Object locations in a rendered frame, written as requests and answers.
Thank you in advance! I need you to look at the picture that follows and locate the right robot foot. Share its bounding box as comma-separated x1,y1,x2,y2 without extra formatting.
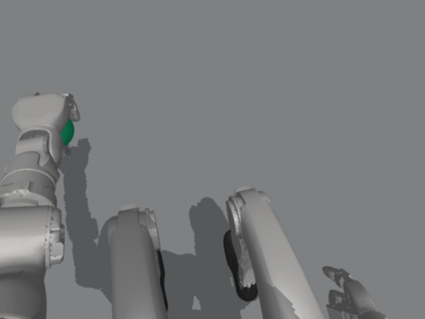
224,230,258,302

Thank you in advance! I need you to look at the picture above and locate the right robot hand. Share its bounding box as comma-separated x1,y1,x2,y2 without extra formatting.
323,266,380,319

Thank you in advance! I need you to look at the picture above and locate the left robot foot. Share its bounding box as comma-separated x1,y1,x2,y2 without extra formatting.
157,250,168,311

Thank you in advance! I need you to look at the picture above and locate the left robot hand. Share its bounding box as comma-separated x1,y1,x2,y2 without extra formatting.
11,92,80,157

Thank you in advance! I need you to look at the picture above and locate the ball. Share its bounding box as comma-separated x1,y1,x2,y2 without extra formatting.
61,118,74,146

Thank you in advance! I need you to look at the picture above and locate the left robot arm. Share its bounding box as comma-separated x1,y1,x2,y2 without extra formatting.
0,125,64,319

